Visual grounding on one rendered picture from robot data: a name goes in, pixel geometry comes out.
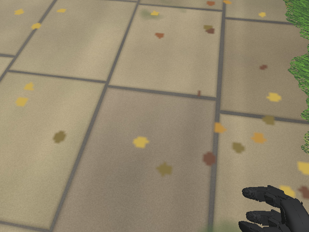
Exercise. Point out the right robot hand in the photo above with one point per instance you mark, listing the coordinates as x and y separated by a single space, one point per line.
292 217

